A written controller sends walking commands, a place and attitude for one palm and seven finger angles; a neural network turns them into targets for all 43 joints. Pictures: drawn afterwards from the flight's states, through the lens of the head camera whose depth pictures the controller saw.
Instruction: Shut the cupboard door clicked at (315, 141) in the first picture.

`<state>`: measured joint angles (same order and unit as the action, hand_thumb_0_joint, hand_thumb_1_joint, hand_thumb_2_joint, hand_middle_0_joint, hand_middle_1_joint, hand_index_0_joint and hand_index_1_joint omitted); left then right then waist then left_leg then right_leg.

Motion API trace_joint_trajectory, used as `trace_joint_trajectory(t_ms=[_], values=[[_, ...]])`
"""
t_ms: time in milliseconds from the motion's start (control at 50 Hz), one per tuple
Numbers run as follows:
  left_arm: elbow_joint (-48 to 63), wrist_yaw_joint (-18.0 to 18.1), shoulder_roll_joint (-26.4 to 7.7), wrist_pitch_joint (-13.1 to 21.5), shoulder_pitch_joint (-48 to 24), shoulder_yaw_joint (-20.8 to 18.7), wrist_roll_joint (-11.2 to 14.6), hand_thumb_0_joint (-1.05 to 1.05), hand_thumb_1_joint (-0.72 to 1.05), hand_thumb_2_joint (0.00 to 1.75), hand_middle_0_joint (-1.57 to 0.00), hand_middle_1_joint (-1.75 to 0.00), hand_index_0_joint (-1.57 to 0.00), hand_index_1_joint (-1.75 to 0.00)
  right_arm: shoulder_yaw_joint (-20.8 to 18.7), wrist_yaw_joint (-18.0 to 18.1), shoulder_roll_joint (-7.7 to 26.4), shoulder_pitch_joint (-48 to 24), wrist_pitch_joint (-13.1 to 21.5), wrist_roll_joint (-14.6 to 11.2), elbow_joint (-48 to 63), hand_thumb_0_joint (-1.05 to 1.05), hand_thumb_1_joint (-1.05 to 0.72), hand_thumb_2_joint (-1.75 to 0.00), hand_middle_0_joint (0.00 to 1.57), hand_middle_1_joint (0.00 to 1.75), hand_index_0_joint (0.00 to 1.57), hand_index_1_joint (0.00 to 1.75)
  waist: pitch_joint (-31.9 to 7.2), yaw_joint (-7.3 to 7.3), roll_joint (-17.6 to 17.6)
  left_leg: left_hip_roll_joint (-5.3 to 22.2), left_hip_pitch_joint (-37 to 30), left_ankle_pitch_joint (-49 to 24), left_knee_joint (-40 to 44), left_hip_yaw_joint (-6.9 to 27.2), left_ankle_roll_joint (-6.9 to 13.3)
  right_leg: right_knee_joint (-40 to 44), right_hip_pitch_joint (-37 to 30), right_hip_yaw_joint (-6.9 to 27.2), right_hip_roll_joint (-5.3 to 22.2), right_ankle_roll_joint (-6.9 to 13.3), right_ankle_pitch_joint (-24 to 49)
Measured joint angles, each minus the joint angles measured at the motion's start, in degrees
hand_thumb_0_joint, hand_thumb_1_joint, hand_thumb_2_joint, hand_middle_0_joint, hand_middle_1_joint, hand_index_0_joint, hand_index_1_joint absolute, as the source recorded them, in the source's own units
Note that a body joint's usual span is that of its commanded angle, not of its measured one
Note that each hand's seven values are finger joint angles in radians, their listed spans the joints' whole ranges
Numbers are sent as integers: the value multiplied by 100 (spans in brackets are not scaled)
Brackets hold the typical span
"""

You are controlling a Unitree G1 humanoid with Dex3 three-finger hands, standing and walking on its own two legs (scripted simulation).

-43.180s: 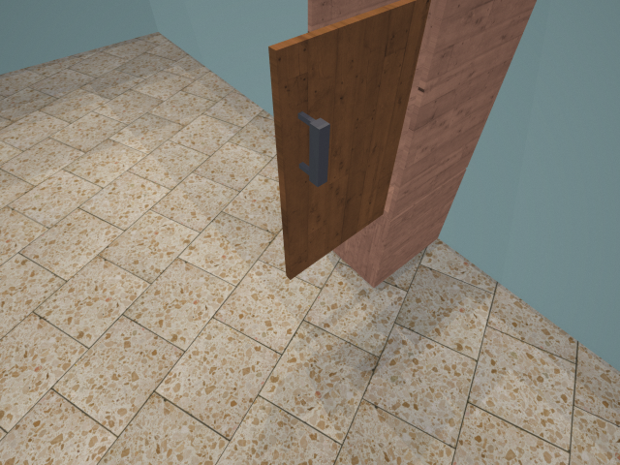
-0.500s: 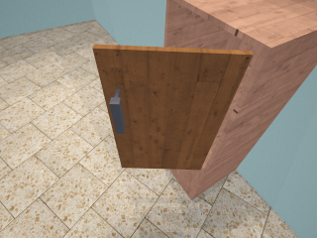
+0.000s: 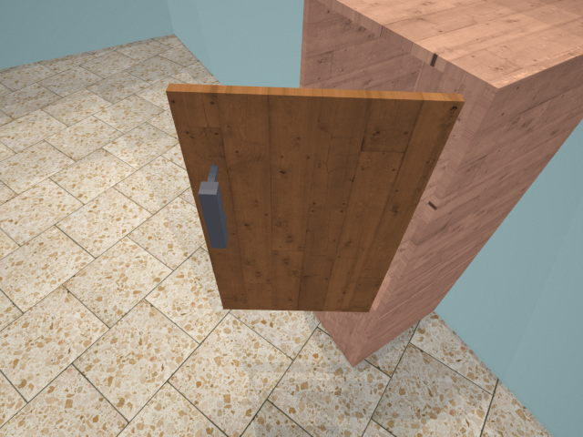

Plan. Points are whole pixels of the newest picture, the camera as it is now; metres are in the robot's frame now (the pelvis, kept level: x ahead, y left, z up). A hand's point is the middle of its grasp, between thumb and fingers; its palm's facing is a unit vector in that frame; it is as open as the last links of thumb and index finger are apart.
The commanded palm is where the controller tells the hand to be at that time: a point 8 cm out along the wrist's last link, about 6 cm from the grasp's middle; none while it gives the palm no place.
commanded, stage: look again from close up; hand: left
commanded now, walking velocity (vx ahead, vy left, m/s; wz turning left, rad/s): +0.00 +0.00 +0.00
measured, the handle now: (216, 207) +0.42 +0.15 +0.07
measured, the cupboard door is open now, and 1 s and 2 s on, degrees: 57 57 57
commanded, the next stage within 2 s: raise the hand and make a fist in 0.26 s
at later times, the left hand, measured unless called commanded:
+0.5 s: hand out of the picture +0.12 +0.19 -0.08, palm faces +0.24 -0.95 -0.21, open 7.2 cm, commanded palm +0.09 +0.22 -0.06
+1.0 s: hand (173, 425) +0.14 +0.16 -0.02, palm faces +0.05 -1.00 -0.06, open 5.1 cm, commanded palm +0.12 +0.21 -0.01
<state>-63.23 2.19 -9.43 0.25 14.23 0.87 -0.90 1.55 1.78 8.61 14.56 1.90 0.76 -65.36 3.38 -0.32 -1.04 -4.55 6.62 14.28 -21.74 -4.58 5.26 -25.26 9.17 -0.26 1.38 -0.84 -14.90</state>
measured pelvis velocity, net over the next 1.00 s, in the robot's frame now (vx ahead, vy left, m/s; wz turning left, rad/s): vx -0.05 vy -0.05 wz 0.09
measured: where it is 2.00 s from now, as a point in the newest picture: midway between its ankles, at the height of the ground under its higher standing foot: outside the picture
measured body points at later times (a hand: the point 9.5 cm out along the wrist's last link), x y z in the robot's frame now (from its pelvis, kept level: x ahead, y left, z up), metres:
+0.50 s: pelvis -0.01 -0.01 -0.01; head -0.01 -0.01 +0.44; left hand +0.10 +0.24 -0.06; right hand +0.05 -0.25 -0.14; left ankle -0.02 +0.06 -0.74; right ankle +0.00 -0.11 -0.74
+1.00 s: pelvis -0.05 -0.05 -0.09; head +0.00 -0.04 +0.36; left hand +0.13 +0.21 -0.01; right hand +0.19 -0.24 -0.14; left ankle -0.02 +0.06 -0.74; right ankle +0.01 -0.11 -0.74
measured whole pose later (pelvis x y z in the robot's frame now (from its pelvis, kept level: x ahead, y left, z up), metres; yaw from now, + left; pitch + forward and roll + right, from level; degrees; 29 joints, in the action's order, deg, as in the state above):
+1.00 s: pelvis -0.05 -0.05 -0.09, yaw +5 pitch +11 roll -2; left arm 3.1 -17.1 -15.1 24.5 23.3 -7.1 16.2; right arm 2.6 2.6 13.4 10.7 14.6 -1.8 -28.6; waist -6.2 -2.6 1.2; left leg -1.5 47.0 29.4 -65.4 2.4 1.5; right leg -61.1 46.4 -9.1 -2.2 5.1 -26.3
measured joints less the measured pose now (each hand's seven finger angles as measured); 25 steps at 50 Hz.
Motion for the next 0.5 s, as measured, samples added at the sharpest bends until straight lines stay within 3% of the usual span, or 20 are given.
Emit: trace_joint_trajectory(t_ms=[380,400,420,460,500], values=[[-89,43,101,58,157,21,-25,0,91,90,-20,-30,-20,-30,-15,7,-32,55,-1,-25,-12,0,-91,-89,20,30,20,30,-58,-4,-6,61,48,-31,-50,49,-54,79,-28,-57,-53,38,69],[856,47,97,-334,444,-271,62,1,92,90,-20,-30,-20,-30,-6,59,-21,141,100,-40,241,1,-92,-89,20,30,20,30,-7,50,-30,65,145,8,-191,80,-64,-83,74,-94,-50,42,51],[2062,158,-4,-514,829,-311,233,2,93,90,-20,-30,-20,-30,48,166,2,304,401,-129,546,1,-92,-89,20,30,20,30,10,74,-76,53,234,53,-325,102,-75,-454,259,-96,-45,74,-56],[3970,396,-216,-239,1427,-234,575,3,94,90,-21,-31,-21,-30,42,256,83,596,1036,-195,1012,1,-92,-89,20,30,20,30,-160,85,-136,-22,355,110,-460,108,-106,-1115,612,-108,-14,136,-304],[5006,459,-296,146,1389,-214,770,3,94,90,-22,-32,-22,-32,-61,160,243,703,1444,-212,1433,1,-92,-89,20,30,20,30,-319,177,-65,-106,632,202,-793,199,-122,-1224,842,-215,9,186,-314]])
